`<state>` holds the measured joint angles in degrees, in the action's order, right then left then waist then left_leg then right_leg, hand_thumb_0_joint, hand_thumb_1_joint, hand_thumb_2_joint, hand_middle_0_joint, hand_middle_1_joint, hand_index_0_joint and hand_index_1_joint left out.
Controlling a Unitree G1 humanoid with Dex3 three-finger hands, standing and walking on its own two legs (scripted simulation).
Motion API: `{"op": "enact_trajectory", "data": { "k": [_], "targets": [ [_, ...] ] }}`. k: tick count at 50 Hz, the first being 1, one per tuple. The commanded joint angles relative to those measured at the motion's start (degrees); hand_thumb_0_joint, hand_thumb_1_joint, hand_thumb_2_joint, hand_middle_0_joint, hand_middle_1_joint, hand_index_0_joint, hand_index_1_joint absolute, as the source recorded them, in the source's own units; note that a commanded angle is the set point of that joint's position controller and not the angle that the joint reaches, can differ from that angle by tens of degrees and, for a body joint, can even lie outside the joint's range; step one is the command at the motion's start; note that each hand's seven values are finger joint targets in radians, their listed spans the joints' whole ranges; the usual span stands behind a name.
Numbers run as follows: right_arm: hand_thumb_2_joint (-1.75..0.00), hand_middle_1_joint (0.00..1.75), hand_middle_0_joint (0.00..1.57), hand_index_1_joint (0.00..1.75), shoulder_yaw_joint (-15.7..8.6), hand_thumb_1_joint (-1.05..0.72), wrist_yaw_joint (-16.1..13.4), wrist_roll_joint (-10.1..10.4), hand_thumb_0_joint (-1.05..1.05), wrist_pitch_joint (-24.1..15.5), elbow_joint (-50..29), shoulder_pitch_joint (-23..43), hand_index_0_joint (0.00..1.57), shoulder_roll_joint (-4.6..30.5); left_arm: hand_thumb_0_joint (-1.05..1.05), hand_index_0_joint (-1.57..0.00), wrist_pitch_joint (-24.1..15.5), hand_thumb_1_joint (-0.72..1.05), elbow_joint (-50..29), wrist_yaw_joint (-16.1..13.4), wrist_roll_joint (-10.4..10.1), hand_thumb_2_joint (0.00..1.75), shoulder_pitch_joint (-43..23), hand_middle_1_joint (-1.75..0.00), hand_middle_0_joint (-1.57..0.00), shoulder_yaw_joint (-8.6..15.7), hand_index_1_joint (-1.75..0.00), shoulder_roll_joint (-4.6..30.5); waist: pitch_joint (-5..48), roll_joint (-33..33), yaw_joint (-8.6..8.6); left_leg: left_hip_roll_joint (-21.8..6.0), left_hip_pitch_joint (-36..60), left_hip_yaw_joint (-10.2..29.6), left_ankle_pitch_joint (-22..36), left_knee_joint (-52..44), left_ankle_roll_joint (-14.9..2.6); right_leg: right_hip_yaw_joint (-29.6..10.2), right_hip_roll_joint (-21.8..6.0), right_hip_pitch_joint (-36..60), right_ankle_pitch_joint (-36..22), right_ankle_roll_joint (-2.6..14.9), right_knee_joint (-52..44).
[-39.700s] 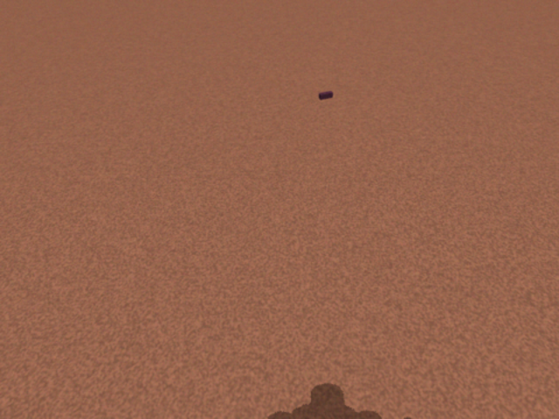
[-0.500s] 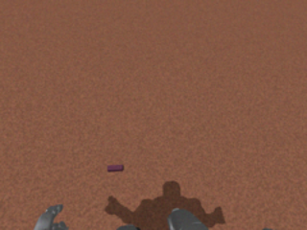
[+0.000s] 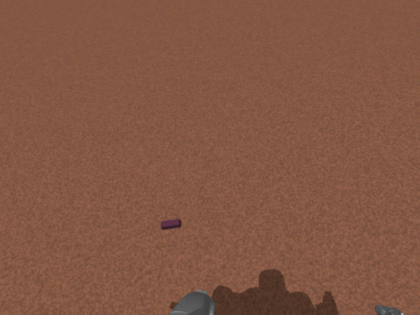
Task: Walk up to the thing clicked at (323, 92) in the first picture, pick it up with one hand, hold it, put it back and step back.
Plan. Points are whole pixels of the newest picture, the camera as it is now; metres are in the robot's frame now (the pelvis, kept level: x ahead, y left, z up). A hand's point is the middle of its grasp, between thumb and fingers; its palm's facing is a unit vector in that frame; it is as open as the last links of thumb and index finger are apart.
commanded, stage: step back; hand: left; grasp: from above
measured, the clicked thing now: (170, 224) +0.61 +0.31 -0.75
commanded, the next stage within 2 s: none
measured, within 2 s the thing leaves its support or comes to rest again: neither
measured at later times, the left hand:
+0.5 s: hand out of the picture -0.08 +0.28 -0.15, palm faces +0.09 -0.92 -0.38, open 7.4 cm
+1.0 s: hand out of the picture -0.25 +0.26 -0.16, palm faces +0.10 -0.90 -0.42, open 7.4 cm
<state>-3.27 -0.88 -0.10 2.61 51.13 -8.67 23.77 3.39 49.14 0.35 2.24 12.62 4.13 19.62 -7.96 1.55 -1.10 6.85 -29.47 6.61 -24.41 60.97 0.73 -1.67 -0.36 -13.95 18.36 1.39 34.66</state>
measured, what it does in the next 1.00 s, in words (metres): walks backwards: left foot, then right foot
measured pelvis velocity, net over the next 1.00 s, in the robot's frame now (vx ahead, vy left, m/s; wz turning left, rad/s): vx -0.34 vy -0.03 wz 0.11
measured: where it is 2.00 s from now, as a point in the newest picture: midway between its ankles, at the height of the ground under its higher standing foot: outside the picture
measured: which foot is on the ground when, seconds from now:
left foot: up 0.00-0.24, down 0.26-0.64, up 0.66-0.92, down 0.94-1.00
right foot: down 0.00-0.28, up 0.30-0.60, down 0.62-0.96, up 0.98-1.00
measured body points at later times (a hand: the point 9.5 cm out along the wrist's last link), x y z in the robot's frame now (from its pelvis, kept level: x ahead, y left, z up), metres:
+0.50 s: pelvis -0.16 +0.00 +0.00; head -0.10 +0.02 +0.44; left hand -0.08 +0.32 -0.13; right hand -0.02 -0.30 -0.11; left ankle -0.12 +0.11 -0.73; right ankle -0.19 -0.15 -0.65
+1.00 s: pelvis -0.34 -0.03 -0.02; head -0.28 -0.01 +0.43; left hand -0.25 +0.31 -0.13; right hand -0.22 -0.33 -0.13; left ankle -0.34 +0.08 -0.73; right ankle -0.26 -0.16 -0.72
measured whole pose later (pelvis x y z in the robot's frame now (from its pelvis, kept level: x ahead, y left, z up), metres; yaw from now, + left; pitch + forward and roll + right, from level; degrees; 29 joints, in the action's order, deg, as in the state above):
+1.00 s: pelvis -0.34 -0.03 -0.02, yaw +7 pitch -3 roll +1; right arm -2.6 0.2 -1.5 3.2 51.1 -8.8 21.6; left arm 3.4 45.7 -2.1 1.2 5.5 3.2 23.3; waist -12.2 -2.5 -1.2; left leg 3.4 -16.0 0.4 -20.3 39.8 -1.7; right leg -2.5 -2.8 -25.5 24.1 -0.4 48.3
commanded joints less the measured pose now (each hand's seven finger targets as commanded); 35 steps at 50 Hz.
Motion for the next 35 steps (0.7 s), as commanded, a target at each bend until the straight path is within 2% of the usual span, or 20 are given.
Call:
{"op": "enact_trajectory", "data": {
  "k": [1,4,7,9,11,12,13,14,15,16,18,20,24,28,30,31,32,33,34,35],
  "targets": [
    [-0.9,0.3,0.2,0.3,-2.0,-0.9,-1.2,0.1,0.0,-1.7,-3.6,-3.7,0.2,9.6,0.0,-0.2,-2.6,0.9,-9.2,-1.5,0.2,0.9,-5.9,-0.3,-0.2,4.3,-0.3,13.6,7.4,-9.6,0.62,0.6,0.1,1.0,-2.6,5.6,0.97,-8.8,-11.8,5.3,-24.7,9.48,-10.3],
    [-0.9,0.3,0.2,0.3,-1.7,-0.9,-1.4,-0.4,0.0,-1.8,-5.3,-1.0,0.2,8.8,0.0,-0.2,-2.4,0.9,-8.7,-2.2,-0.1,0.9,-1.1,-0.3,-0.2,4.3,-0.3,13.7,8.0,-10.7,-2.42,-1.6,-2.7,-0.1,-7.0,-2.4,1.11,-11.4,-15.0,13.8,-30.8,11.72,-8.2],
    [-0.9,0.3,0.2,0.3,-1.9,-0.9,-1.2,-0.7,0.0,-1.8,-5.5,-2.7,0.2,8.7,0.0,-0.2,-2.1,0.9,-9.6,-2.5,-0.2,0.9,-1.4,-0.3,-0.2,4.4,-0.3,15.0,10.2,-12.0,-2.2,-4.6,2.9,-2.3,-7.0,-12.7,0.43,-12.3,-16.8,13.9,-35.0,12.08,-6.4],
    [-0.9,0.3,0.2,0.3,-2.3,-0.9,-0.8,-0.7,0.0,-1.8,-4.2,-5.7,0.2,8.7,0.0,-0.2,-1.7,0.9,-10.2,-2.2,-0.5,0.9,-3.6,-0.3,-0.2,4.1,-0.3,15.8,11.2,-11.5,-0.72,-4.8,9.3,-5.2,-3.9,-20.0,-0.49,-10.6,-15.4,10.0,-32.1,10.38,-5.0],
    [-0.9,0.3,0.2,0.3,-2.7,-0.9,-0.4,-0.7,0.0,-2.0,-2.0,-11.3,0.2,8.6,0.0,-0.2,-1.1,0.9,-11.0,-1.8,-1.1,0.9,-6.5,-0.3,-0.2,3.8,-0.3,16.3,12.8,-9.4,2.74,-4.9,17.9,-7.8,8.7,-33.3,-1.68,-7.5,-13.2,4.3,-23.6,7.15,-2.1],
    [-0.9,0.3,0.2,0.3,-3.3,-0.9,-0.4,-1.2,0.0,-2.1,-2.3,-10.5,0.2,9.7,0.0,-0.2,-0.8,0.9,-11.0,-1.6,-1.1,0.9,-6.0,-0.3,-0.2,3.2,-0.3,14.8,11.4,-5.4,2.72,-7.3,19.5,-3.2,13.1,-36.6,-2.99,-6.1,-10.3,-0.7,-15.5,4.43,-0.4],
    [-0.9,0.3,0.2,0.3,-4.4,-0.9,-0.2,-2.3,0.0,-2.3,-3.5,-9.0,0.2,14.2,0.0,-0.2,-0.8,0.9,-11.5,-1.4,-1.2,0.9,-4.8,-0.3,-0.2,2.7,-0.3,12.7,11.2,5.6,2.01,-19.4,22.3,13.2,18.6,-39.4,-7.73,-2.0,-3.6,-9.7,-3.1,0.92,8.9],
    [-0.9,0.3,0.2,0.3,-5.3,-0.9,0.2,-1.8,0.0,-2.1,-5.1,-5.1,0.2,19.8,0.0,-0.2,-0.9,0.9,-12.1,-2.0,-1.5,0.9,-9.4,-0.3,-0.2,3.8,-0.3,14.1,9.2,13.1,4.3,-29.5,12.7,23.3,26.0,-43.1,-16.95,0.3,4.1,-10.9,17.6,-1.05,22.2],
    [-0.9,0.3,0.2,0.3,-5.4,-0.9,-0.2,-2.2,0.0,-2.5,-5.8,-2.2,0.2,19.6,0.0,-0.2,-0.7,0.9,-11.2,-2.5,-0.5,0.9,-10.3,-0.3,-0.2,4.2,-0.3,14.5,7.2,9.9,4.14,-31.6,7.6,25.6,27.8,-43.2,-19.96,-7.0,4.2,-9.6,19.6,-0.93,32.6],
    [-0.9,0.3,0.2,0.3,-4.3,-0.9,-0.6,-2.1,0.0,-2.8,-5.9,-0.2,0.2,15.9,0.0,-0.2,-0.5,0.9,-9.7,-2.4,-1.1,0.9,-9.5,-0.3,-0.2,4.2,-0.3,14.0,7.4,3.4,2.61,-27.4,8.7,17.2,32.7,-40.3,-17.47,-10.1,5.7,-10.1,16.7,-0.18,37.3],
    [-0.9,0.3,0.2,0.3,-3.0,-0.9,-1.2,-2.2,0.0,-2.7,-6.4,3.2,0.2,12.8,0.0,-0.2,-0.5,0.9,-7.3,-2.3,-2.1,0.9,-3.9,-0.3,-0.2,4.1,-0.3,13.1,7.1,3.5,-0.83,-22.2,12.6,8.1,35.6,-37.1,-13.75,-9.3,6.4,-13.6,11.9,-0.14,41.1],
    [-0.9,0.3,0.2,0.3,-3.0,-0.9,-1.1,-2.0,0.0,-2.6,-6.6,3.0,0.2,11.8,0.0,-0.2,-0.7,0.9,-6.4,-1.9,-1.7,0.9,-1.7,-0.3,-0.2,4.3,-0.3,13.1,7.1,5.5,-0.73,-21.5,16.5,6.5,36.7,-35.1,-14.53,-7.7,5.4,-13.7,11.5,-1.65,38.6],
    [-0.9,0.3,0.2,0.3,-3.4,-0.9,-1.3,-1.8,0.0,-2.3,-6.5,-0.8,0.2,12.1,0.0,-0.2,-1.4,0.9,-7.2,-1.7,-1.2,0.9,-3.3,-0.3,-0.2,3.5,-0.3,12.2,9.3,6.5,2.51,-22.1,24.4,6.3,37.8,-32.8,-15.95,-4.5,3.6,-13.2,12.7,-3.51,24.0],
    [-0.9,0.3,0.2,0.3,-3.7,-0.9,-0.7,-1.5,0.0,-1.2,-7.3,1.1,0.2,13.8,0.0,-0.2,-2.3,0.9,-4.2,-1.4,-1.1,0.9,1.0,-0.3,-0.2,3.0,-0.3,11.9,13.3,10.1,1.55,-20.8,22.4,5.4,31.7,-30.6,-13.04,0.7,1.8,-2.8,5.6,-2.0,1.1],
    [-0.9,0.3,0.2,0.3,-3.4,-0.9,-0.3,-0.8,0.0,-0.3,-7.7,2.8,0.2,13.6,0.0,-0.2,-2.7,0.9,-1.5,-1.3,-0.7,0.9,6.5,-0.3,-0.2,3.3,-0.3,12.4,15.0,8.8,-1.09,-18.9,17.0,3.5,25.7,-28.0,-9.12,1.7,1.8,5.5,-4.2,0.05,-10.9],
    [-0.9,0.3,0.2,0.3,-2.6,-0.9,-0.1,-0.5,0.0,-0.2,-7.9,2.7,0.2,10.7,0.0,-0.2,-3.1,0.9,-1.9,-1.3,0.1,0.9,5.6,-0.3,-0.2,4.1,-0.3,15.4,13.8,1.7,-0.49,-14.6,8.0,2.0,17.2,-22.5,-5.76,-8.9,-3.8,8.6,-4.3,1.62,-11.6],
    [-0.9,0.3,0.2,0.3,-2.0,-0.9,-0.4,-0.1,0.0,-0.4,-9.8,4.9,0.2,7.8,0.0,-0.2,-3.0,0.9,-3.2,-1.1,0.0,0.9,3.8,-0.3,-0.2,5.6,-0.3,21.4,10.0,-14.1,-1.53,-3.5,-2.2,-2.4,-2.0,-13.1,-1.79,-23.2,-14.9,5.1,-8.1,7.99,-14.8],
    [-0.9,0.3,0.2,0.3,-2.8,-0.9,-1.2,-0.4,0.0,-0.1,-9.4,6.1,0.2,9.3,0.0,-0.2,-3.0,0.9,-5.4,-1.2,0.5,0.9,-0.6,-0.3,-0.2,6.0,-0.3,25.4,7.6,-18.2,-3.3,-2.8,1.8,0.8,-11.6,0.9,-0.28,-31.8,-24.4,-7.5,-11.9,16.44,-17.2],
    [-0.9,0.3,0.2,0.3,-3.2,-0.9,-1.1,-0.2,0.0,0.0,-8.5,5.2,0.2,11.1,0.0,-0.2,-3.3,0.9,-6.4,-1.6,0.1,0.9,-3.5,-0.3,-0.2,5.3,-0.3,22.6,6.5,-12.9,-0.87,-3.7,3.2,5.4,-9.0,7.1,-0.48,-27.8,-22.9,-9.7,-14.4,15.78,-15.5],
    [-0.9,0.3,0.2,0.3,-3.1,-0.9,-1.2,0.2,0.0,-0.1,-6.9,2.4,0.2,11.0,0.0,-0.2,-3.3,0.9,-7.0,-1.8,-0.3,0.9,-7.0,-0.3,-0.2,4.3,-0.3,19.6,6.2,-7.0,1.11,-1.3,3.1,5.5,-6.0,9.1,-0.45,-17.9,-17.4,-8.3,-21.0,13.22,-11.2]
  ]
}}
